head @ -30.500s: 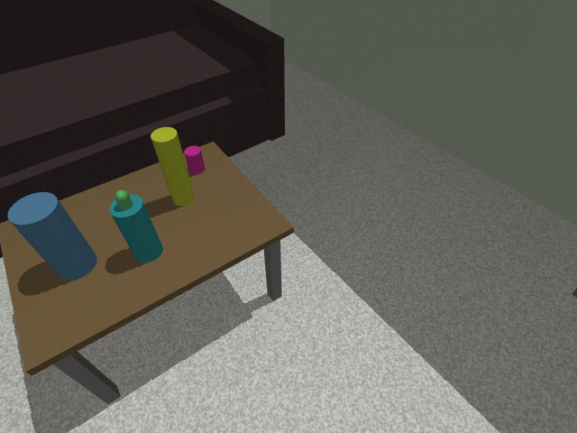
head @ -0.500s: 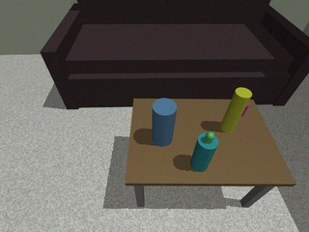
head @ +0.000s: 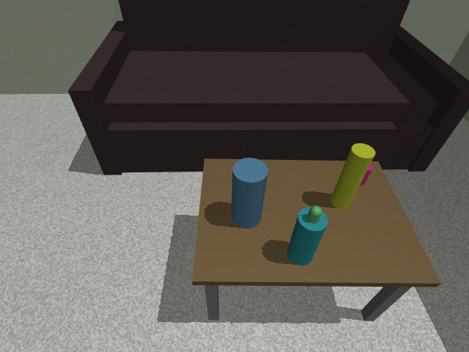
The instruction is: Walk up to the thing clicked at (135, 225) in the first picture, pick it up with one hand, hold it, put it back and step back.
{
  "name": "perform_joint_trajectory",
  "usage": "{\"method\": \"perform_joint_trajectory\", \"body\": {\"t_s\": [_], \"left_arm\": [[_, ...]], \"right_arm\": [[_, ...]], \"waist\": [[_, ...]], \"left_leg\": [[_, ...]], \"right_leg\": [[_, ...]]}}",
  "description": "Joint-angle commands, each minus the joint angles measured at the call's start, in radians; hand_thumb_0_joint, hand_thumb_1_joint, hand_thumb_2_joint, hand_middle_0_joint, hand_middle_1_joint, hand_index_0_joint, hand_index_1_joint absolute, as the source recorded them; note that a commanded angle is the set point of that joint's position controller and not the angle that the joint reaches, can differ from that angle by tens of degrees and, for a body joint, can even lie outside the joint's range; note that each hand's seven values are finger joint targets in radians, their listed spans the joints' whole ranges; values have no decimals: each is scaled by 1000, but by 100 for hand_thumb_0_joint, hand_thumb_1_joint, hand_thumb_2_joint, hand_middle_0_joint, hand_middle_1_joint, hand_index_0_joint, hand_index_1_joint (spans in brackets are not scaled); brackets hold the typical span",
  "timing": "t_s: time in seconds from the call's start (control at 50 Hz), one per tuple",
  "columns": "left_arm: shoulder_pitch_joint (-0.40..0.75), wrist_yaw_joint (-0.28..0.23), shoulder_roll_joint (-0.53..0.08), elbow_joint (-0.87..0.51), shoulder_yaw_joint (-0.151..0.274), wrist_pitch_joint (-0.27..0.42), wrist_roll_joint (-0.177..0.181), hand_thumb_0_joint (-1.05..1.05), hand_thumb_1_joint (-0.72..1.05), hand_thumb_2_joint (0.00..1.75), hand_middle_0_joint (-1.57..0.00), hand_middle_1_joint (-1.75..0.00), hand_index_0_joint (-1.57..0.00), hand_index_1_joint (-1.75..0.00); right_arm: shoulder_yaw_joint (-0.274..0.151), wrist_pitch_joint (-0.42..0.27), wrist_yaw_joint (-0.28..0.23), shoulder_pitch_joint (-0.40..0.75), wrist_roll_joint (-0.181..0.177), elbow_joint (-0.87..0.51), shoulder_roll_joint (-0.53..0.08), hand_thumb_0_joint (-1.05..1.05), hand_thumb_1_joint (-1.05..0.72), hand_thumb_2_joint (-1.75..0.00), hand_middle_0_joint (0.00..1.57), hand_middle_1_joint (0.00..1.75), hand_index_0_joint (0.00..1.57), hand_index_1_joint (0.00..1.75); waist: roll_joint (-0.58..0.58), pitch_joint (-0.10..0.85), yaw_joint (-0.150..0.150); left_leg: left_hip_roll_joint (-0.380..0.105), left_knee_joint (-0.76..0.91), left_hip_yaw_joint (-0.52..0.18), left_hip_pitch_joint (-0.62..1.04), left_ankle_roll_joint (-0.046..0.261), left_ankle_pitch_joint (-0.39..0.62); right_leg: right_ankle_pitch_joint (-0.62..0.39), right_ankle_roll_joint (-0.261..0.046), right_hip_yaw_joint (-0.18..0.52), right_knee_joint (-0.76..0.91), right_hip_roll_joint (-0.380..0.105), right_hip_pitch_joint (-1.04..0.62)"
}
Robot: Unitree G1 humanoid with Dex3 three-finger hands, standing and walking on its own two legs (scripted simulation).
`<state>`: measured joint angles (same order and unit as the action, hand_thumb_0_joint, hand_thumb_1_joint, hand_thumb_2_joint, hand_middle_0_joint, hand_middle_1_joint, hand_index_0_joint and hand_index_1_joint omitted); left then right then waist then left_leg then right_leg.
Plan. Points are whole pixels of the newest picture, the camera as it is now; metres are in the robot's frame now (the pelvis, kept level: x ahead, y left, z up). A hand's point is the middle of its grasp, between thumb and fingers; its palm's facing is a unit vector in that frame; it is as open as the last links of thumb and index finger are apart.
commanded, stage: stand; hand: right
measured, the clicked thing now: (307, 233) +0.50 -0.20 -0.23
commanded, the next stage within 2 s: step back in 1.44 s
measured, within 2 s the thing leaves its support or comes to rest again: neither
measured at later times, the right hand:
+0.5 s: hand out of the picture +0.07 -0.24 -0.16, palm faces -0.02 +0.94 -0.34, open 7.4 cm
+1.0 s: hand out of the picture +0.09 -0.24 -0.15, palm faces -0.01 +0.93 -0.36, open 7.4 cm
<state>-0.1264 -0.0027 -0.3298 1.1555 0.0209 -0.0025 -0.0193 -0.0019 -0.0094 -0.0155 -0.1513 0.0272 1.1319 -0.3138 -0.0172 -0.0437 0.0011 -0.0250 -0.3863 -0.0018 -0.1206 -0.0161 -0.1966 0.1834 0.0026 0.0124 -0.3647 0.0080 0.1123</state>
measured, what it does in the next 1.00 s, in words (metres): stands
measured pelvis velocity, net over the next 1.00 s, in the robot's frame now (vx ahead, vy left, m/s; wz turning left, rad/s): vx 0.02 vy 0.01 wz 0.01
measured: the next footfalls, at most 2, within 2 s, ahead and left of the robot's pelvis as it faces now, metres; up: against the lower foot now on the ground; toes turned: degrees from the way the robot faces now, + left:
none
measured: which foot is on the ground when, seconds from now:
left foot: down 0.00-1.00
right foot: down 0.00-1.00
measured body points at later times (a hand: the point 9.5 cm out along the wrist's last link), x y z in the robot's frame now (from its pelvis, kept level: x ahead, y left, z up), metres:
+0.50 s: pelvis +0.01 +0.00 +0.00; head +0.01 +0.01 +0.45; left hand +0.07 +0.30 -0.14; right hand +0.07 -0.29 -0.13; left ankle +0.01 +0.13 -0.75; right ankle +0.01 -0.12 -0.75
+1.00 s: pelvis +0.02 +0.01 +0.00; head +0.02 +0.02 +0.45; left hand +0.10 +0.31 -0.14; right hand +0.09 -0.29 -0.13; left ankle +0.01 +0.13 -0.75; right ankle +0.01 -0.12 -0.75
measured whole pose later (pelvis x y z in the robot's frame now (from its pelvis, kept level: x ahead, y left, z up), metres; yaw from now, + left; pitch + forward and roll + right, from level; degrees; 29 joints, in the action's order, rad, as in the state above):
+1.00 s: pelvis +0.02 +0.01 +0.00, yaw +0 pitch -3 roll +0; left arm -0.10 -0.01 -0.34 1.16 0.01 0.00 -0.01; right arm 0.00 -0.01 -0.01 -0.11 0.02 1.15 -0.34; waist -0.01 -0.04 0.01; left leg -0.01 -0.33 0.00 -0.09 0.00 -0.19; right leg 0.18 0.02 0.01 -0.30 -0.01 0.07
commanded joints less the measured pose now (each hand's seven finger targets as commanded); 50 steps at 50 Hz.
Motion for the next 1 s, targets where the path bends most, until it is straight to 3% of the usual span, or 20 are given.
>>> {"method": "perform_joint_trajectory", "body": {"t_s": [0.0,0.04,0.06,0.08,0.12,0.18,0.22,0.28,0.36,0.4,0.46,0.58,0.64,0.8,0.88,0.94,0.98], "left_arm": [[45,-7,-187,-43,27,24,-2,0,90,90,-20,-30,-20,-30],[39,-8,-193,-35,27,24,-2,0,90,90,-20,-30,-20,-30],[49,-7,-193,-37,26,25,-1,0,90,90,-20,-30,-20,-30],[46,-8,-197,-36,26,24,-1,0,90,90,-20,-30,-20,-30],[40,-6,-199,-32,25,21,-1,0,90,90,-20,-30,-20,-30],[36,-9,-195,-32,21,28,1,0,90,90,-20,-30,-20,-30],[40,-10,-203,-32,20,32,1,0,90,90,-20,-30,-20,-30],[44,-12,-207,-31,19,33,4,0,90,90,-20,-30,-20,-30],[29,-12,-200,-26,14,29,6,0,90,90,-20,-30,-20,-30],[35,-13,-200,-29,13,32,5,0,90,90,-20,-30,-20,-30],[31,-13,-203,-23,12,32,6,0,90,90,-20,-30,-20,-30],[38,-14,-199,-34,15,34,7,0,90,90,-20,-30,-20,-30],[44,-14,-202,-37,16,33,7,0,90,90,-20,-30,-20,-30],[50,-14,-204,-46,19,34,9,0,90,90,-20,-30,-20,-30],[61,-14,-212,-50,19,32,9,0,90,90,-20,-30,-20,-30],[62,-15,-209,-49,18,30,8,0,90,90,-20,-30,-20,-30],[62,-14,-211,-52,19,32,7,0,90,90,-20,-30,-20,-30]], "right_arm": [[-39,-21,-12,46,-1,-47,-213,0,-90,-90,20,30,20,30],[-40,-19,-10,52,-3,-44,-216,0,-90,-90,20,30,20,30],[-37,-18,-10,41,-1,-40,-210,0,-90,-90,20,30,20,30],[-37,-16,-9,42,-3,-38,-210,0,-90,-90,20,30,20,30],[-37,-16,-10,41,-2,-35,-215,0,-90,-90,20,30,20,30],[-37,-19,-8,52,-6,-37,-216,0,-90,-90,20,30,20,30],[-35,-20,-8,39,-8,-29,-212,0,-90,-90,20,30,20,30],[-31,-21,-8,36,-8,-23,-215,0,-90,-90,20,30,20,30],[-30,-22,-9,47,-10,-23,-223,0,-90,-90,20,30,20,30],[-31,-21,-9,46,-11,-22,-225,0,-90,-90,20,30,20,30],[-28,-18,-7,45,-12,-20,-217,0,-90,-90,20,30,20,30],[-32,-23,-9,52,-13,-28,-232,0,-90,-90,20,30,20,30],[-33,-23,-10,61,-13,-28,-233,0,-90,-90,20,30,20,30],[-35,-26,-11,69,-16,-35,-238,0,-90,-90,20,30,20,30],[-35,-23,-10,66,-15,-32,-237,0,-90,-90,20,30,20,30],[-34,-20,-8,74,-15,-31,-236,0,-90,-90,20,30,20,30],[-37,-21,-6,80,-15,-35,-242,0,-90,-90,20,30,20,30]], "waist": [[25,-8,-3],[24,-15,-4],[21,-8,1],[18,-14,-4],[36,-15,-2],[5,28,-5],[6,35,2],[18,40,2],[32,25,-3],[13,47,-2],[16,19,2],[24,60,-2],[28,56,-2],[26,95,-4],[13,69,3],[21,31,4],[15,46,2]], "left_leg": [[-87,110,-99,-38,36,-67],[-82,110,-98,-47,35,-84],[-86,112,-96,-55,37,-69],[-80,116,-97,-61,34,-97],[-90,136,-112,-67,36,-138],[-93,103,-100,-15,39,-2],[-93,98,-94,-4,37,34],[-95,106,-91,-20,39,63],[-94,113,-92,-5,34,65],[-100,97,-90,6,40,125],[-93,112,-90,-5,35,66],[-102,98,-87,18,37,198],[-101,95,-83,25,37,182],[-109,85,-82,51,36,304],[-104,95,-80,42,33,242],[-101,119,-88,12,31,157],[-105,114,-92,21,36,174]], "right_leg": [[64,-23,100,104,-101,48],[87,-20,102,109,-103,43],[53,-22,105,107,-108,28],[100,-18,101,110,-103,40],[94,-20,96,98,-98,44],[7,-24,104,97,-117,24],[-21,-22,107,102,-123,14],[-76,-20,100,94,-124,-15],[-64,-19,91,93,-120,8],[-118,-18,93,91,-130,-22],[-58,-12,88,105,-121,4],[-179,-12,83,85,-132,-48],[-170,-10,81,99,-132,-34],[-268,-12,68,77,-140,-78],[-223,-11,74,96,-140,-57],[-129,-7,74,113,-134,-32],[-146,-10,73,113,-136,-43]]}}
